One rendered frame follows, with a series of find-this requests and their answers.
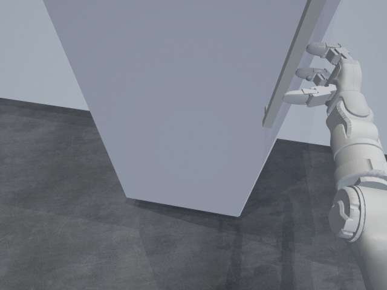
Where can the robot right upper arm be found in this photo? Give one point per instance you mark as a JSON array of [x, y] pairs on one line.
[[359, 216]]

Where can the right robot forearm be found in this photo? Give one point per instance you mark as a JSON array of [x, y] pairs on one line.
[[357, 151]]

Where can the fridge door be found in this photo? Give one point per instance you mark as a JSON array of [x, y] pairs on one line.
[[178, 88]]

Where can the robot right hand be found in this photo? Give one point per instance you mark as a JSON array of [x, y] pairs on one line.
[[347, 76]]

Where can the handle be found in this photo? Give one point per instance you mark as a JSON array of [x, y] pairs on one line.
[[307, 23]]

